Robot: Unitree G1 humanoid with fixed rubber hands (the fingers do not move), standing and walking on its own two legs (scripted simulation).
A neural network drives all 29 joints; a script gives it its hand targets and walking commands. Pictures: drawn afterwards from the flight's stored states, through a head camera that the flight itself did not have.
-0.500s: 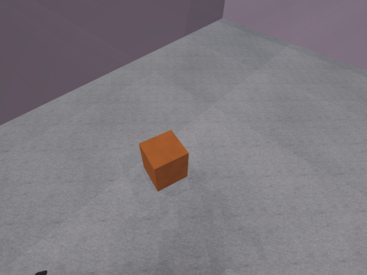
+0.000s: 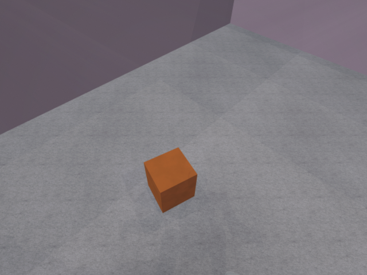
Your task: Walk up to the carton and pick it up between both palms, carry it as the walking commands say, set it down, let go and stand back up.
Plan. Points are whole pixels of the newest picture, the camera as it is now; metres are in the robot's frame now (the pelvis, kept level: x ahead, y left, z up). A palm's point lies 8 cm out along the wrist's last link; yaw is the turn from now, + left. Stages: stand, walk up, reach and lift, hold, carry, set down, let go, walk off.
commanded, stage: walk up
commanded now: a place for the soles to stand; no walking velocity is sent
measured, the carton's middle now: (170, 180) +0.70 +0.08 -0.63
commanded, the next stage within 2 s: none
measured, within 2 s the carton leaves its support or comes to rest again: neither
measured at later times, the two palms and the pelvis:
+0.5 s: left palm out of the picture +0.15 +0.38 -0.09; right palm (326, 273) +0.17 -0.30 -0.09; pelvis +0.08 +0.03 -0.01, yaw +1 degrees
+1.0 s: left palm (9, 259) +0.19 +0.40 -0.09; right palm (311, 252) +0.21 -0.29 -0.10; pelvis +0.11 +0.05 -0.01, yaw +1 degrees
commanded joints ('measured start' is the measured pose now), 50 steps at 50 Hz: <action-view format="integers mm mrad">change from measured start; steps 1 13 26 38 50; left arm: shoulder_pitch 70 -36 260 5 -91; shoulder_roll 109 230 257 178 219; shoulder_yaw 46 83 101 54 55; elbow -45 -89 -13 -35 -55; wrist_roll -15 17 9 -21 8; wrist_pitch -30 10 -6 29 17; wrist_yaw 32 46 82 55 46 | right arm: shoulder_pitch -6 123 -180 -170 -92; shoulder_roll -241 -200 -154 -206 -171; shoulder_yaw -67 -78 -37 -47 -40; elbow -110 -11 -152 -41 19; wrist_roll -35 -32 -19 -42 -23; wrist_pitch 11 34 33 0 37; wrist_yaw -4 -10 -35 -52 -45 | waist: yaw -9 -81 138 18 -24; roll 237 -104 -32 94 -110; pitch -111 -31 -186 24 -46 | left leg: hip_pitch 228 210 -250 223 108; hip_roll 157 -4 15 234 25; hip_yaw -212 -14 -55 -366 -21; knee -164 -110 319 -265 -69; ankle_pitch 530 -62 326 305 -201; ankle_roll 217 21 21 128 46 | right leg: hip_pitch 43 11 569 -136 104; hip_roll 52 -180 -217 0 -219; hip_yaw -95 127 320 75 260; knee -223 -206 -353 43 -409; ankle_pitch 122 294 317 -79 184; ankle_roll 4 -107 -184 22 -166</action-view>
